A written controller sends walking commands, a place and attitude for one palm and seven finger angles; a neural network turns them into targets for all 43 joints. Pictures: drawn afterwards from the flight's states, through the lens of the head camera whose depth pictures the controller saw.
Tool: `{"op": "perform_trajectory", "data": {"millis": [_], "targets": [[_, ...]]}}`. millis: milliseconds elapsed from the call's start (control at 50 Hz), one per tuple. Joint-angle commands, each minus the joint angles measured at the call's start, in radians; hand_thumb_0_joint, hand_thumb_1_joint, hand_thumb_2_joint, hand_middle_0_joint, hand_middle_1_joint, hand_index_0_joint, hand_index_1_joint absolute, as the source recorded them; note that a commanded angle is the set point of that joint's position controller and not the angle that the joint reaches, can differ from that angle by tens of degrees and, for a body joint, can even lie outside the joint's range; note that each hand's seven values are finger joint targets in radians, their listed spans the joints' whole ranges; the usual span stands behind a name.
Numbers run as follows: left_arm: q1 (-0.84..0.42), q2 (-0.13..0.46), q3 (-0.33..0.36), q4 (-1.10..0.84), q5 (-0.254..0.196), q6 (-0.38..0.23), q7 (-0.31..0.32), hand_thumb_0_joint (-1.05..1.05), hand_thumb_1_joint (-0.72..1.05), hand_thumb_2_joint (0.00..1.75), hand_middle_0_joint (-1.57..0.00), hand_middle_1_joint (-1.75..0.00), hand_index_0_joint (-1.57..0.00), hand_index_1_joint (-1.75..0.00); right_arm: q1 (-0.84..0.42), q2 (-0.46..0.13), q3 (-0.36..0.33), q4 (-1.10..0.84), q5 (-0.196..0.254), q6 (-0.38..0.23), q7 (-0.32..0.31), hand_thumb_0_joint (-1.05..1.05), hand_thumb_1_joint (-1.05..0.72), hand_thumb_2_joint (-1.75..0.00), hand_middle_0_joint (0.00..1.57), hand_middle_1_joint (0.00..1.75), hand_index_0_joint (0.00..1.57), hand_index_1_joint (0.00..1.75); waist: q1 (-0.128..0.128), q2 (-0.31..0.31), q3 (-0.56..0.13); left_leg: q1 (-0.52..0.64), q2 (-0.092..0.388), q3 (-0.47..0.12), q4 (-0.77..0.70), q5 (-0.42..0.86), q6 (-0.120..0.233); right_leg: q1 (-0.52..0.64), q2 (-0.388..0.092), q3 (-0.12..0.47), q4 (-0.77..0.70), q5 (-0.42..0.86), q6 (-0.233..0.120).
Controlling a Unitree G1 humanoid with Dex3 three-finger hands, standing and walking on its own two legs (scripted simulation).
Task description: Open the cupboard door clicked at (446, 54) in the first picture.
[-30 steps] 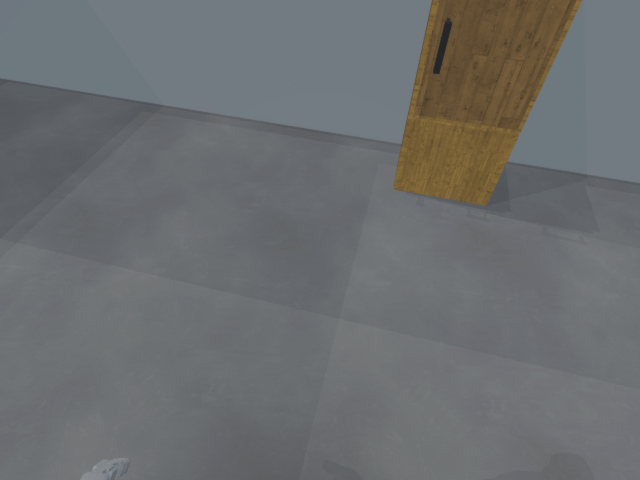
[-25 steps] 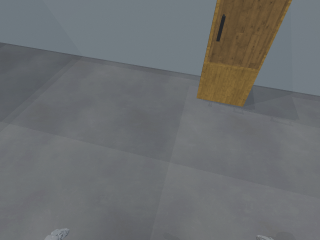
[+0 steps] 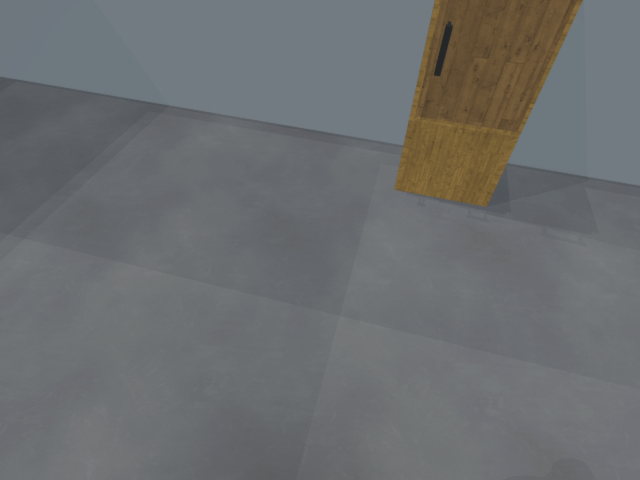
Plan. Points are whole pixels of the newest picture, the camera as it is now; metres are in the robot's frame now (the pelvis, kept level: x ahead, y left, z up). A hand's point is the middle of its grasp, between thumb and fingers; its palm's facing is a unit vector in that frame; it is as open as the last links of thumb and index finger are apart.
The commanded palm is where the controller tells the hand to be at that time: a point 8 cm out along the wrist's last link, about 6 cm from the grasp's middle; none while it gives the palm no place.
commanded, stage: stand and wait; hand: left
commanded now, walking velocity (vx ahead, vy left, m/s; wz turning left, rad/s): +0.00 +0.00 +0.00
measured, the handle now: (443, 48) +1.51 -0.35 -0.07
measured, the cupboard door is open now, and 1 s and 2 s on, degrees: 0 0 0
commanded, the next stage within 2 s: look at it before walking up in 0.36 s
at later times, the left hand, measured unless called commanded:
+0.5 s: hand out of the picture +0.07 +0.24 -0.16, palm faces -0.03 -0.94 -0.33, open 7.4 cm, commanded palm none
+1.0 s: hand out of the picture +0.08 +0.24 -0.15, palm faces -0.03 -0.94 -0.34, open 7.4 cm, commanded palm none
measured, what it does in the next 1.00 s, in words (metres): stands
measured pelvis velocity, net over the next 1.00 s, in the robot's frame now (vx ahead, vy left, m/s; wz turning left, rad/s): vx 0.00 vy -0.01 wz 0.00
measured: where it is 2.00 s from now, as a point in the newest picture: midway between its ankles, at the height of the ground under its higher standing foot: outside the picture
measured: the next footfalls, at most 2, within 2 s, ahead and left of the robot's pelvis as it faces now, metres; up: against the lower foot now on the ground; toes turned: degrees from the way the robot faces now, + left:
left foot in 1.90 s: +0.44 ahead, -0.01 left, +0.00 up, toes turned -15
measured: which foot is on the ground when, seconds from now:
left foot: down 0.00-1.00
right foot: down 0.00-1.00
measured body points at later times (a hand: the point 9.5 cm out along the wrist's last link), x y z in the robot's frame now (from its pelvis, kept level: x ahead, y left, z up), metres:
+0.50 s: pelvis -0.01 -0.01 +0.00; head +0.00 +0.00 +0.45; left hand +0.07 +0.29 -0.13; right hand +0.06 -0.30 -0.13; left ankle +0.00 +0.12 -0.74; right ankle +0.00 -0.12 -0.74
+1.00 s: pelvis +0.00 -0.01 +0.00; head +0.01 +0.00 +0.45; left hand +0.08 +0.29 -0.13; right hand +0.09 -0.30 -0.13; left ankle +0.00 +0.12 -0.74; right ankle +0.00 -0.12 -0.74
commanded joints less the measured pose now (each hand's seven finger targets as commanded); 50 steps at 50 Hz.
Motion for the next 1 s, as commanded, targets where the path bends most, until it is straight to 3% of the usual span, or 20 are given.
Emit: {"op": "perform_trajectory", "data": {"millis": [0,320,420,520,700,820,980], "targets": [[-0.069,0.201,0.038,-0.065,0.000,-0.033,0.008,0.00,0.90,0.90,-0.20,-0.30,-0.20,-0.30,-0.062,-0.208,-0.037,-0.064,-0.001,-0.030,-0.011,0.00,-0.90,-0.90,0.20,0.30,0.20,0.30,-0.005,0.008,-0.067,0.002,0.113,-0.097,-0.089,0.120,0.035,0.005,-0.105,0.098,-0.078,0.094,-0.038],[-0.067,0.201,0.038,-0.048,0.002,-0.033,0.006,0.00,0.90,0.90,-0.20,-0.30,-0.20,-0.30,-0.046,-0.206,-0.035,-0.036,-0.003,-0.027,-0.007,0.00,-0.90,-0.90,0.20,0.30,0.20,0.30,-0.005,0.000,-0.021,-0.029,0.108,-0.104,-0.112,0.040,0.029,-0.037,-0.105,0.118,-0.118,-0.021,-0.038],[-0.063,0.199,0.037,-0.049,0.002,-0.038,0.007,0.00,0.90,0.90,-0.20,-0.30,-0.20,-0.30,-0.045,-0.206,-0.035,-0.035,-0.002,-0.031,-0.007,0.00,-0.90,-0.90,0.20,0.30,0.20,0.30,-0.006,0.009,-0.065,0.005,0.115,-0.098,-0.098,0.112,0.028,-0.014,-0.109,0.111,-0.103,0.069,-0.039],[-0.062,0.198,0.037,-0.047,0.001,-0.039,0.008,0.00,0.90,0.90,-0.20,-0.30,-0.20,-0.30,-0.050,-0.204,-0.035,-0.032,-0.001,-0.031,-0.009,0.00,-0.90,-0.90,0.20,0.30,0.20,0.30,-0.004,0.013,-0.067,0.012,0.118,-0.093,-0.096,0.140,0.027,-0.002,-0.111,0.107,-0.099,0.115,-0.039],[-0.065,0.200,0.036,-0.044,0.001,-0.039,0.009,0.00,0.90,0.90,-0.20,-0.30,-0.20,-0.30,-0.057,-0.206,-0.034,-0.032,0.000,-0.030,-0.010,0.00,-0.90,-0.90,0.20,0.30,0.20,0.30,-0.005,0.011,-0.062,0.024,0.120,-0.092,-0.098,0.166,0.026,0.007,-0.110,0.104,-0.100,0.149,-0.038],[-0.072,0.200,0.035,-0.045,0.003,-0.036,0.007,0.00,0.90,0.90,-0.20,-0.30,-0.20,-0.30,-0.063,-0.210,-0.033,-0.035,0.000,-0.028,-0.009,0.00,-0.90,-0.90,0.20,0.30,0.20,0.30,-0.004,0.014,-0.033,0.013,0.120,-0.095,-0.118,0.129,0.026,-0.007,-0.105,0.104,-0.112,0.104,-0.035],[-0.066,0.202,0.036,-0.044,0.002,-0.039,0.008,0.00,0.90,0.90,-0.20,-0.30,-0.20,-0.30,-0.063,-0.211,-0.033,-0.036,0.002,-0.030,-0.009,0.00,-0.90,-0.90,0.20,0.30,0.20,0.30,-0.003,0.009,-0.073,0.037,0.122,-0.093,-0.108,0.178,0.026,0.021,-0.108,0.101,-0.105,0.160,-0.036]]}}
